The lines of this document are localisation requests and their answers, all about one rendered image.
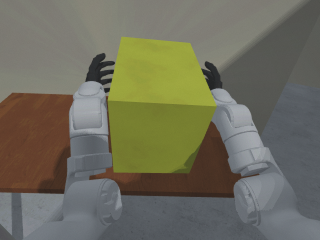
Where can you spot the carton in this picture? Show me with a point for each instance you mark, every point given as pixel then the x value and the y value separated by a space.
pixel 159 105

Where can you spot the right robot forearm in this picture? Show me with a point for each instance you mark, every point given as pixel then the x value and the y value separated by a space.
pixel 247 154

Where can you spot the left robot forearm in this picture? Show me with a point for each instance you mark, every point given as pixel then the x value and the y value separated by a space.
pixel 88 133

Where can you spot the table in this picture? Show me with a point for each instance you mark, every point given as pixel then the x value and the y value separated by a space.
pixel 35 145

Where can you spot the right robot upper arm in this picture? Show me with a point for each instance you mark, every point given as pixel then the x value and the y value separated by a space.
pixel 267 202

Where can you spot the left robot upper arm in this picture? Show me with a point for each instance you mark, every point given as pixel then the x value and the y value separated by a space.
pixel 89 207

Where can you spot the right robot hand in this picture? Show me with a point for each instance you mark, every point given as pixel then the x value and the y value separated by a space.
pixel 214 78

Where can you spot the left robot hand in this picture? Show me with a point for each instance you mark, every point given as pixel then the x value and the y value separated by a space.
pixel 94 73

